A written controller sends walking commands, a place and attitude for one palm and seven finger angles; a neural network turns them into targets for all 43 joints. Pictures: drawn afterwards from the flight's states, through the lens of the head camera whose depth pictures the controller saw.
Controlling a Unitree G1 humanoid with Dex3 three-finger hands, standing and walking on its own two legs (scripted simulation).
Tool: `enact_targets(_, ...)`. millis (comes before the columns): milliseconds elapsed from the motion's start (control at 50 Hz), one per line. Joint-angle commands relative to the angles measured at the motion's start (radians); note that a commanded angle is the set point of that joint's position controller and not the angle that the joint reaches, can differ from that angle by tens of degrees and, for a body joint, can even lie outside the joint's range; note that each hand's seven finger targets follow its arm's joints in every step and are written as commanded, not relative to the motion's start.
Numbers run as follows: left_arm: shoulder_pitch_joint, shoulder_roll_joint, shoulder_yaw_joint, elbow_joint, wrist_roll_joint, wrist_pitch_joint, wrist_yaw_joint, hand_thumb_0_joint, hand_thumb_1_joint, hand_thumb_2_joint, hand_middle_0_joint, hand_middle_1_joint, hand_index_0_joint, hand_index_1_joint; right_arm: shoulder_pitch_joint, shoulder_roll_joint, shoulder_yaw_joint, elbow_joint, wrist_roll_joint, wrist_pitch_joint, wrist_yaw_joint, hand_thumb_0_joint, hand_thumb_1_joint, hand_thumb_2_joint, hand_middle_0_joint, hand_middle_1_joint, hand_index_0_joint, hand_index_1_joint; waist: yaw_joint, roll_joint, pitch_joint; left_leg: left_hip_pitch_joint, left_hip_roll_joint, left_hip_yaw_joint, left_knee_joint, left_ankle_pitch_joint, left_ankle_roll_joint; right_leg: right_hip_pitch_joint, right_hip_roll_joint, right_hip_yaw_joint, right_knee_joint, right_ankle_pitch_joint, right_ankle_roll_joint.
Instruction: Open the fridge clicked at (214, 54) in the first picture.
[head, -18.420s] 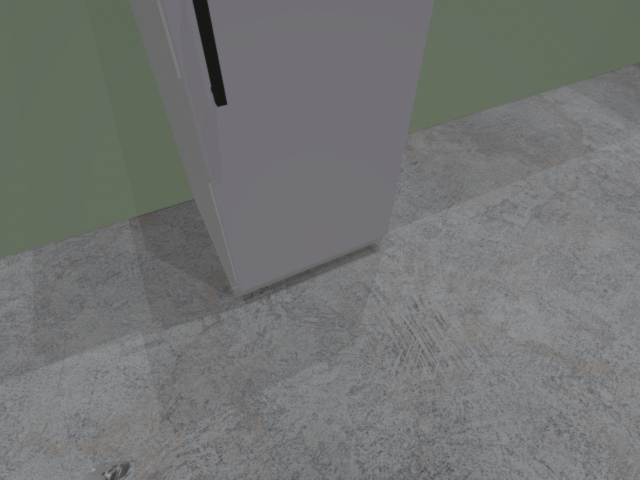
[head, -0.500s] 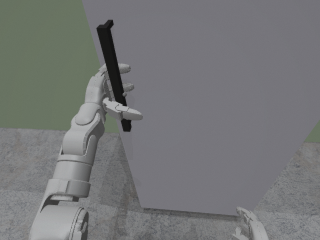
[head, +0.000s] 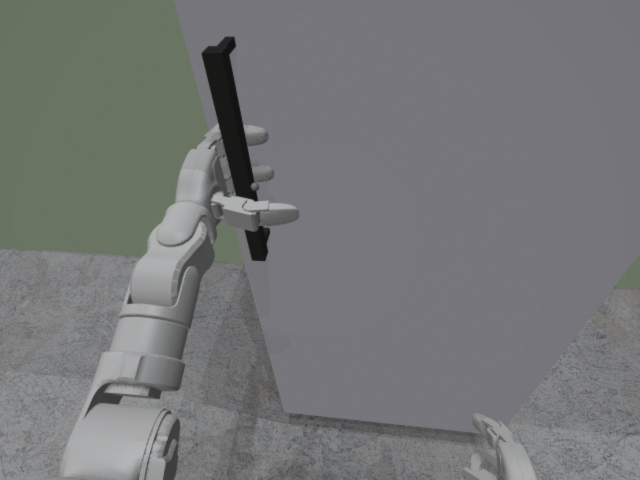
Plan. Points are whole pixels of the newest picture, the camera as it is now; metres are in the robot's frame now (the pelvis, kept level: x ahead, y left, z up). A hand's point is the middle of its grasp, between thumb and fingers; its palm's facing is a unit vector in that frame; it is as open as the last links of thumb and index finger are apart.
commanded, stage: grip the handle and tug to test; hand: left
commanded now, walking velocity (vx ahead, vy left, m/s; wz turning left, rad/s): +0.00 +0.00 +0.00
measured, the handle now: (246, 165) +0.44 +0.12 +0.20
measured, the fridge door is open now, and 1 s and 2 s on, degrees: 0 0 12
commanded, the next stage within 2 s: pull the door a little, standing still in 1.16 s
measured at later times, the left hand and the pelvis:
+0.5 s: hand (252, 188) +0.39 +0.10 +0.21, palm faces -0.04 -1.00 -0.02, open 5.8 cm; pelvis +0.01 +0.00 +0.00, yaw -1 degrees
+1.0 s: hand (252, 188) +0.39 +0.10 +0.21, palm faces -0.03 -1.00 -0.03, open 5.8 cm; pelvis +0.01 +0.00 +0.00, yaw -1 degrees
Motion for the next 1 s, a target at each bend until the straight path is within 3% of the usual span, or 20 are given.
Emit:
enact_targets(0,-0.493,0.114,0.026,-0.205,-0.004,-0.067,-0.008,0.000,0.153,0.580,-0.370,-1.293,-0.370,-1.293,-0.136,-0.101,-0.029,-0.154,0.004,-0.049,-0.012,0.000,-0.900,-0.900,0.200,0.300,0.200,0.300,-0.015,-0.086,-0.256,0.118,0.013,-0.070,-0.015,0.233,0.025,0.014,-0.020,0.086,-0.056,0.304,0.028)
enact_targets(40,-0.502,0.089,0.009,-0.220,-0.005,-0.072,-0.010,0.000,0.247,0.620,-0.380,-1.307,-0.380,-1.307,-0.133,-0.098,-0.031,-0.159,0.003,-0.056,-0.008,0.000,-0.900,-0.900,0.200,0.300,0.200,0.300,-0.016,-0.089,-0.276,0.130,0.013,-0.072,-0.010,0.256,0.024,0.019,-0.020,0.083,-0.045,0.332,0.026)
enact_targets(60,-0.464,0.129,0.049,-0.207,-0.004,-0.076,-0.005,0.000,0.293,0.640,-0.385,-1.313,-0.385,-1.313,-0.132,-0.104,-0.033,-0.153,0.003,-0.052,-0.008,0.000,-0.900,-0.900,0.200,0.300,0.200,0.300,-0.005,-0.089,-0.271,0.126,0.016,-0.073,-0.012,0.264,0.023,0.026,-0.021,0.084,-0.050,0.335,0.026)
enact_targets(80,-0.471,0.102,0.024,-0.225,-0.006,-0.079,-0.010,0.000,0.340,0.660,-0.390,-1.320,-0.390,-1.320,-0.135,-0.100,-0.030,-0.160,0.002,-0.051,-0.006,0.000,-0.900,-0.900,0.200,0.300,0.200,0.300,-0.008,-0.082,-0.282,0.129,0.014,-0.071,-0.014,0.263,0.024,0.030,-0.021,0.085,-0.049,0.334,0.027)
enact_targets(140,-0.460,0.135,0.052,-0.251,-0.007,-0.082,-0.013,0.000,0.480,0.720,-0.405,-1.340,-0.405,-1.340,-0.134,-0.101,-0.032,-0.167,0.002,-0.053,-0.004,0.000,-0.900,-0.900,0.200,0.300,0.200,0.300,-0.004,-0.101,-0.295,0.120,0.012,-0.065,-0.013,0.271,0.024,0.055,-0.022,0.087,-0.046,0.363,0.029)
enact_targets(220,-0.412,0.102,0.028,-0.298,-0.008,-0.085,-0.016,0.000,0.667,0.800,-0.425,-1.367,-0.425,-1.367,-0.144,-0.096,-0.032,-0.176,0.001,-0.053,0.002,0.000,-0.900,-0.900,0.200,0.300,0.200,0.300,0.000,-0.081,-0.294,0.136,0.017,-0.065,-0.011,0.303,0.019,0.057,-0.019,0.080,-0.038,0.385,0.025)
enact_targets(320,-0.376,0.119,0.042,-0.355,-0.006,-0.075,-0.011,0.000,0.900,0.900,-0.450,-1.400,-0.450,-1.400,-0.152,-0.099,-0.035,-0.184,0.000,-0.050,0.004,0.000,-0.900,-0.900,0.200,0.300,0.200,0.300,0.005,-0.083,-0.293,0.139,0.018,-0.061,-0.011,0.316,0.020,0.065,-0.019,0.082,-0.039,0.405,0.027)
enact_targets(360,-0.344,0.124,0.044,-0.356,-0.002,-0.067,-0.010,0.000,0.900,0.900,-0.450,-1.400,-0.450,-1.400,-0.155,-0.103,-0.036,-0.180,0.000,-0.046,0.004,0.000,-0.900,-0.900,0.200,0.300,0.200,0.300,0.008,-0.081,-0.280,0.139,0.023,-0.064,-0.011,0.327,0.016,0.062,-0.018,0.077,-0.039,0.403,0.025)
enact_targets(380,-0.372,0.094,0.018,-0.378,-0.006,-0.065,-0.012,0.000,0.900,0.900,-0.450,-1.400,-0.450,-1.400,-0.156,-0.099,-0.034,-0.185,-0.001,-0.046,0.005,0.000,-0.900,-0.900,0.200,0.300,0.200,0.300,0.001,-0.076,-0.285,0.145,0.020,-0.065,-0.012,0.325,0.018,0.056,-0.017,0.077,-0.039,0.403,0.026)
enact_targets(460,-0.329,0.130,0.058,-0.379,-0.006,-0.049,-0.005,0.000,0.900,0.900,-0.450,-1.400,-0.450,-1.400,-0.163,-0.103,-0.036,-0.184,-0.002,-0.038,0.004,0.000,-0.900,-0.900,0.200,0.300,0.200,0.300,0.011,-0.078,-0.281,0.142,0.022,-0.064,-0.010,0.326,0.016,0.063,-0.017,0.078,-0.041,0.401,0.025)
enact_targets(520,-0.354,0.101,0.029,-0.388,-0.007,-0.035,-0.008,0.000,0.900,0.900,-0.450,-1.400,-0.450,-1.400,-0.160,-0.099,-0.035,-0.185,-0.002,-0.034,0.003,0.000,-0.900,-0.900,0.200,0.300,0.200,0.300,-0.001,-0.087,-0.283,0.146,0.020,-0.062,-0.007,0.328,0.016,0.056,-0.015,0.074,-0.038,0.406,0.026)
enact_targets(560,-0.341,0.136,0.057,-0.363,-0.002,-0.029,-0.003,0.000,0.900,0.900,-0.450,-1.400,-0.450,-1.400,-0.161,-0.106,-0.035,-0.178,-0.002,-0.026,0.001,0.000,-0.900,-0.900,0.200,0.300,0.200,0.300,0.007,-0.075,-0.267,0.133,0.021,-0.064,-0.011,0.328,0.014,0.058,-0.016,0.075,-0.041,0.399,0.024)
enact_targets(600,-0.380,0.100,0.027,-0.369,-0.005,-0.023,-0.004,0.000,0.900,0.900,-0.450,-1.400,-0.450,-1.400,-0.159,-0.099,-0.033,-0.182,-0.001,-0.025,0.000,0.000,-0.900,-0.900,0.200,0.300,0.200,0.300,-0.005,-0.084,-0.272,0.142,0.018,-0.067,-0.008,0.324,0.016,0.045,-0.014,0.073,-0.040,0.391,0.025)
enact_targets(660,-0.330,0.147,0.072,-0.367,-0.001,-0.019,0.002,0.000,0.900,0.900,-0.450,-1.400,-0.450,-1.400,-0.167,-0.104,-0.035,-0.180,-0.003,-0.019,0.001,0.000,-0.900,-0.900,0.200,0.300,0.200,0.300,0.012,-0.074,-0.280,0.136,0.017,-0.064,-0.005,0.342,0.015,0.067,-0.017,0.078,-0.040,0.415,0.024)
enact_targets(680,-0.358,0.099,0.023,-0.383,-0.003,-0.019,-0.003,0.000,0.900,0.900,-0.450,-1.400,-0.450,-1.400,-0.166,-0.098,-0.031,-0.183,-0.002,-0.019,0.002,0.000,-0.900,-0.900,0.200,0.300,0.200,0.300,-0.001,-0.072,-0.280,0.142,0.016,-0.064,-0.008,0.343,0.015,0.059,-0.017,0.074,-0.039,0.414,0.024)
enact_targets(740,-0.370,0.101,0.029,-0.364,-0.006,-0.010,-0.003,0.000,0.900,0.900,-0.450,-1.400,-0.450,-1.400,-0.165,-0.097,-0.032,-0.183,-0.001,-0.017,0.002,0.000,-0.900,-0.900,0.200,0.300,0.200,0.300,-0.004,-0.085,-0.272,0.136,0.014,-0.062,-0.002,0.323,0.018,0.049,-0.016,0.077,-0.041,0.410,0.028)
enact_targets(760,-0.344,0.123,0.049,-0.354,-0.002,-0.012,0.000,0.000,0.900,0.900,-0.450,-1.400,-0.450,-1.400,-0.165,-0.101,-0.034,-0.177,-0.002,-0.013,0.001,0.000,-0.900,-0.900,0.200,0.300,0.200,0.300,0.002,-0.081,-0.268,0.136,0.018,-0.064,-0.004,0.325,0.016,0.050,-0.015,0.075,-0.042,0.399,0.025)
enact_targets(840,-0.303,0.087,0.020,-0.421,-0.003,-0.014,-0.008,0.000,0.900,0.900,-0.450,-1.400,-0.450,-1.400,-0.171,-0.093,-0.033,-0.200,-0.004,-0.014,0.009,0.000,-0.900,-0.900,0.200,0.300,0.200,0.300,0.009,-0.071,-0.309,0.152,0.017,-0.065,0.003,0.369,0.014,0.075,-0.017,0.073,-0.024,0.448,0.023)
enact_targets(940,-0.233,0.105,0.032,-0.457,-0.003,-0.006,-0.013,0.000,0.900,0.900,-0.450,-1.400,-0.450,-1.400,-0.179,-0.096,-0.033,-0.210,-0.004,-0.002,0.016,0.000,-0.900,-0.900,0.200,0.300,0.200,0.300,0.013,-0.084,-0.297,0.137,0.019,-0.062,0.004,0.366,0.014,0.085,-0.017,0.073,-0.023,0.460,0.025)
enact_targets(980,-0.199,0.079,0.008,-0.475,-0.004,-0.003,-0.018,0.000,0.900,0.900,-0.450,-1.400,-0.450,-1.400,-0.187,-0.096,-0.031,-0.219,-0.005,0.003,0.017,0.000,-0.900,-0.900,0.200,0.300,0.200,0.300,0.016,-0.082,-0.286,0.133,0.020,-0.064,0.000,0.373,0.016,0.084,-0.017,0.072,-0.023,0.462,0.024)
